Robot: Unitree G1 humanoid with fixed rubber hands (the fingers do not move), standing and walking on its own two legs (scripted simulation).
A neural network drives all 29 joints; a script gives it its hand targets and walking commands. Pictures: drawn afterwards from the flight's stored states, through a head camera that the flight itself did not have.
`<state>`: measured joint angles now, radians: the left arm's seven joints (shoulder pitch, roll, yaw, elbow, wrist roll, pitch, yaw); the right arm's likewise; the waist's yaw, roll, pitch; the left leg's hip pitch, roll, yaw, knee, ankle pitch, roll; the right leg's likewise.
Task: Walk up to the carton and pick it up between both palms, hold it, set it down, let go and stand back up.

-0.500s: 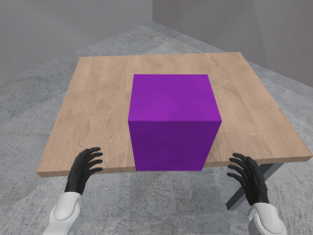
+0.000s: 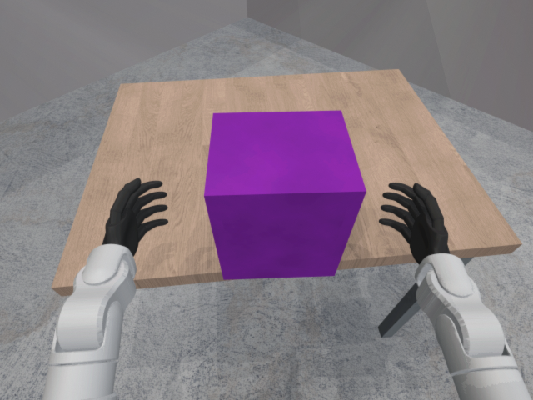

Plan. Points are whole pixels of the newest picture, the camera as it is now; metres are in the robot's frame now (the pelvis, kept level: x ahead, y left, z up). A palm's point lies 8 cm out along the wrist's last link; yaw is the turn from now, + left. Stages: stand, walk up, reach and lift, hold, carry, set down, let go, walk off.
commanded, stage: reach and lift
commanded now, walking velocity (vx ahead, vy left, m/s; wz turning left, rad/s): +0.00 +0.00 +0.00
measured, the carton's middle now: (278, 200) +0.41 +0.03 +0.05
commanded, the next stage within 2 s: none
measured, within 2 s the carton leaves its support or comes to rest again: neither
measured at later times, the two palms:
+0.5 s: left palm (123, 177) +0.35 +0.24 +0.16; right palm (436, 184) +0.37 -0.19 +0.15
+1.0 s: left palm (114, 117) +0.41 +0.25 +0.21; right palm (432, 119) +0.44 -0.17 +0.21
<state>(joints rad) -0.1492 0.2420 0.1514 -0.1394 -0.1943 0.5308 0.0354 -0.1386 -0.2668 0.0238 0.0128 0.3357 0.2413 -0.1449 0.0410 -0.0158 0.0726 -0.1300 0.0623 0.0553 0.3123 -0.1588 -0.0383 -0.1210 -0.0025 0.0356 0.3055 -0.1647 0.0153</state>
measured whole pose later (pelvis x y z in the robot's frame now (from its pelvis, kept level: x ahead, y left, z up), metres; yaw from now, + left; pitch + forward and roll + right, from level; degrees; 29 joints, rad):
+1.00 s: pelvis +0.00 +0.00 +0.00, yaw +2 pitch +4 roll -1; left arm -0.89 0.43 0.11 0.48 -0.25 0.68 0.05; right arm -0.93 -0.41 0.07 0.70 0.51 0.41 -0.12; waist 0.00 -0.01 -0.06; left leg -0.28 0.07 0.01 0.37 -0.17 -0.04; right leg -0.22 0.01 0.00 0.30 -0.15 0.01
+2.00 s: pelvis +0.00 +0.00 -0.01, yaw +2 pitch +10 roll -2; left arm -0.80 0.23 0.07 1.00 -0.17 0.01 0.08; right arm -0.83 -0.21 0.06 1.04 0.32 -0.02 -0.14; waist 0.04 -0.01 -0.13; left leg -0.43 0.07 -0.01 0.46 -0.20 -0.04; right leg -0.37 0.02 0.00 0.37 -0.17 0.01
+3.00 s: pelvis +0.00 +0.01 +0.00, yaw +1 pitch +6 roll -1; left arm -0.82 0.00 0.39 0.92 0.23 -0.01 0.08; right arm -0.82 0.01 -0.38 0.98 -0.13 -0.05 -0.11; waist 0.04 -0.04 -0.05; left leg -0.31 0.06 0.01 0.37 -0.16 -0.03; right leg -0.25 0.00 0.02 0.28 -0.13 0.02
